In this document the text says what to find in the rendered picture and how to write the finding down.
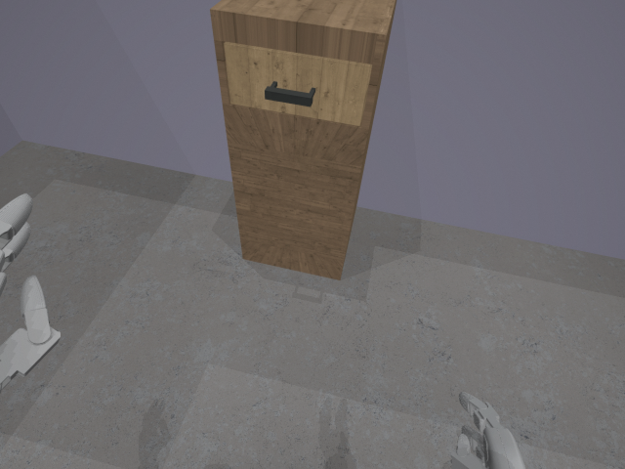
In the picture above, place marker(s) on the left robot hand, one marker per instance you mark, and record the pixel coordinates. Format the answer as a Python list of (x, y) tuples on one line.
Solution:
[(24, 349)]

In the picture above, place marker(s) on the right robot hand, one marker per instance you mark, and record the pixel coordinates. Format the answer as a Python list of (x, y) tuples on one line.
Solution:
[(495, 449)]

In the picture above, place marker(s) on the cabinet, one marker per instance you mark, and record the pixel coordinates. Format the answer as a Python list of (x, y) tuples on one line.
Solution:
[(296, 179)]

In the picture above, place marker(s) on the drawer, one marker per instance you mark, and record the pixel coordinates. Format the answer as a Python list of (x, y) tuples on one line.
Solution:
[(340, 86)]

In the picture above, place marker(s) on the handle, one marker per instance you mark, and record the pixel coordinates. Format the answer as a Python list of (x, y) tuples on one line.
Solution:
[(289, 96)]

